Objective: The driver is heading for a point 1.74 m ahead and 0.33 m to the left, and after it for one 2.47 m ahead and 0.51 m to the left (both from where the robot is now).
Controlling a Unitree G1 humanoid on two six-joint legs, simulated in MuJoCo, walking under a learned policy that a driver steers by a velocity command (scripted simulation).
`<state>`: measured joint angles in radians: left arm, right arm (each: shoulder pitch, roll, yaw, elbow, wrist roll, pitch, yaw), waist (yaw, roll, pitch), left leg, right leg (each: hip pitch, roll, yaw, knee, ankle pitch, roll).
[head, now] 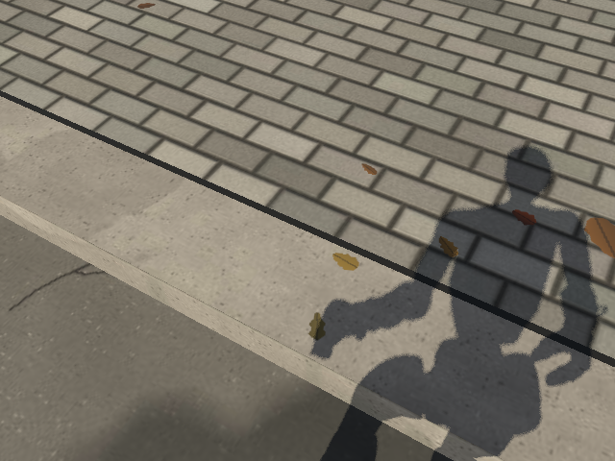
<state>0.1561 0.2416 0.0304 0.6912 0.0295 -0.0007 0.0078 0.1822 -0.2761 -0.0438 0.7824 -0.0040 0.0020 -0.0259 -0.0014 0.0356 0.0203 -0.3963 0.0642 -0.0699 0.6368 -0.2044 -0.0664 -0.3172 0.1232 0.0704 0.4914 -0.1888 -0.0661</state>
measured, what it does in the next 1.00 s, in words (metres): steps on the spot, turning left: left foot, then left foot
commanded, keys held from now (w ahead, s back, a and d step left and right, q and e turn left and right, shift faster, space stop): q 0.60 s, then e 0.40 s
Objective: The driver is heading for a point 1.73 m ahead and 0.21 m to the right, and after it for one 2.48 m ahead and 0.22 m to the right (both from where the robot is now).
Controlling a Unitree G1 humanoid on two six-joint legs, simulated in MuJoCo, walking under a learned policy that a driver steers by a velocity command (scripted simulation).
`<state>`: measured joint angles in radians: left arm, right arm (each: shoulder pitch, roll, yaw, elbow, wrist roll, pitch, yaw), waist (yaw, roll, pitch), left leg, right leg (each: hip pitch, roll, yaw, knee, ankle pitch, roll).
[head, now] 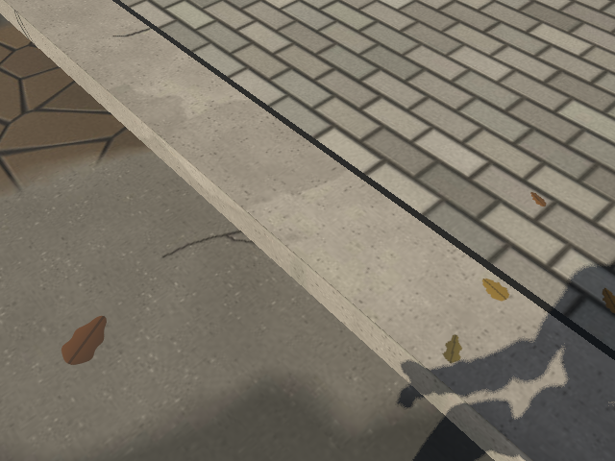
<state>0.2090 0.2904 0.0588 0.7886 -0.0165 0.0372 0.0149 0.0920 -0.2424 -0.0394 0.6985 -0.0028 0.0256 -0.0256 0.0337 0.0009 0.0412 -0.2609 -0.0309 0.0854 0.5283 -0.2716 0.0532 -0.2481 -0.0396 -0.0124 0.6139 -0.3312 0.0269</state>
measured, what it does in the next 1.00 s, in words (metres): steps on the spot: left foot, then right foot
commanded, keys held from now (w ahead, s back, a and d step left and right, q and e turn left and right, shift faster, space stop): e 0.44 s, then no key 0.10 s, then q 0.46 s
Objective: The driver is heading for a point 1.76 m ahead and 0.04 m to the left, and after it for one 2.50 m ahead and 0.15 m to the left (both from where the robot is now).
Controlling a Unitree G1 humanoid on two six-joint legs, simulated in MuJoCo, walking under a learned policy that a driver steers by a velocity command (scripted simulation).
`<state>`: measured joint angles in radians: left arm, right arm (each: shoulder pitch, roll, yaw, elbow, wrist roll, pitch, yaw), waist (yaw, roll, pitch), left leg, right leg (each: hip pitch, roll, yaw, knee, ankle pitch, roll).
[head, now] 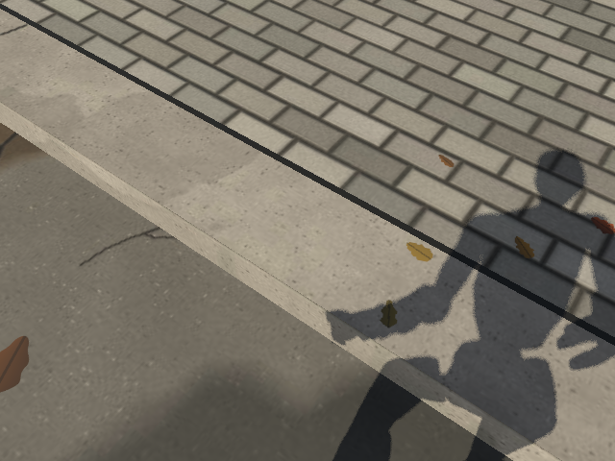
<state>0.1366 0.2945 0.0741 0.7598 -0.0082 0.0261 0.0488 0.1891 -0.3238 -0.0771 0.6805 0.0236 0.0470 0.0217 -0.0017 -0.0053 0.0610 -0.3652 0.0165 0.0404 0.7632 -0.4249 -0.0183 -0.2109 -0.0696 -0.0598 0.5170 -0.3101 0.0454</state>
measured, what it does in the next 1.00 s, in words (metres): walks ahead: left foot, then right foot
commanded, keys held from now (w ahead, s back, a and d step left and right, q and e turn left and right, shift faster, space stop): q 0.06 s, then w+q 0.24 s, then w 0.04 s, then e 0.60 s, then w+e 0.06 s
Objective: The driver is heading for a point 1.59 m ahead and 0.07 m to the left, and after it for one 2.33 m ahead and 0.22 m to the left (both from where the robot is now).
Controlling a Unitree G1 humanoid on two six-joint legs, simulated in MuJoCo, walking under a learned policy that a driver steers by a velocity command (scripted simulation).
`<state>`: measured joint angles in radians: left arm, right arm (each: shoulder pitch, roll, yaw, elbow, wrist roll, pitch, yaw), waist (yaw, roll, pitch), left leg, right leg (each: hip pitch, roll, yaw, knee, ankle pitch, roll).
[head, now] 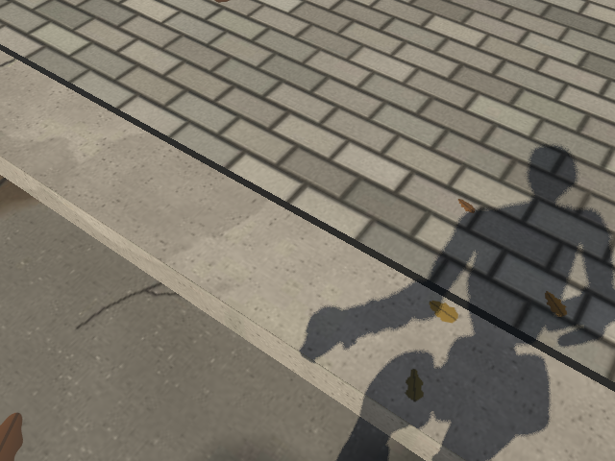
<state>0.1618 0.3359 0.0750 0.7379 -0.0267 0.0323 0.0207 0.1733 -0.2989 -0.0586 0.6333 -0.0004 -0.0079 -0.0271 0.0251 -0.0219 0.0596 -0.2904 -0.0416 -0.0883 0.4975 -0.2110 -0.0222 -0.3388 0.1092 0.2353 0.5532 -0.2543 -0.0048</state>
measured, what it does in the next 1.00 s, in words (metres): walks ahead: right foot, then left foot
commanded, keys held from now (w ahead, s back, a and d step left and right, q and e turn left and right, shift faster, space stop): w+e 0.16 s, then w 0.10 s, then w+q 0.74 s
